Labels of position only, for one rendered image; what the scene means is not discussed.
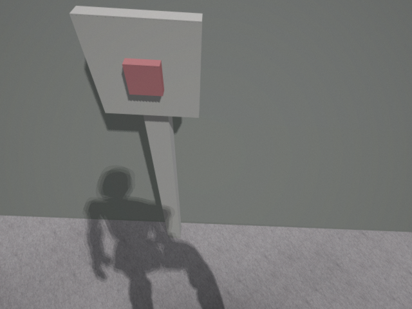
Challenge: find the button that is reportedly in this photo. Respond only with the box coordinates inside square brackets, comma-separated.
[122, 58, 164, 96]

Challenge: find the panel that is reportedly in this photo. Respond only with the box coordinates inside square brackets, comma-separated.
[70, 6, 203, 238]

